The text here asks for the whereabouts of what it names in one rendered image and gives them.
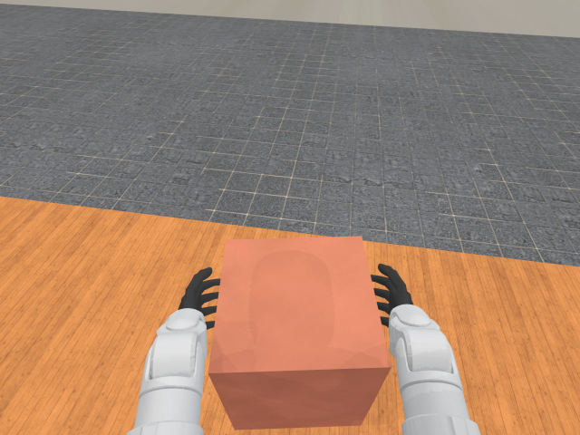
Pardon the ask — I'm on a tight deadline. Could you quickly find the left robot hand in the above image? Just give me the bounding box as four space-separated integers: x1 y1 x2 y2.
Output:
178 267 220 329

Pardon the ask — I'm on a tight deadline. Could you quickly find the robot right forearm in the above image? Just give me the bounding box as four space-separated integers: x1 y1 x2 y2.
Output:
389 304 480 435

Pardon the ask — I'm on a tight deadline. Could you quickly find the robot left forearm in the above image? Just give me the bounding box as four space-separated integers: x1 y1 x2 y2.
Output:
127 308 208 435

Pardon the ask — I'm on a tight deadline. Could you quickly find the right robot hand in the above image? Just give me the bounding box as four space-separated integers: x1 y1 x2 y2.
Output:
371 264 414 327

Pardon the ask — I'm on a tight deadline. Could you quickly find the carton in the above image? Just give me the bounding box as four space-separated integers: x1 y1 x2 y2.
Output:
208 237 392 430

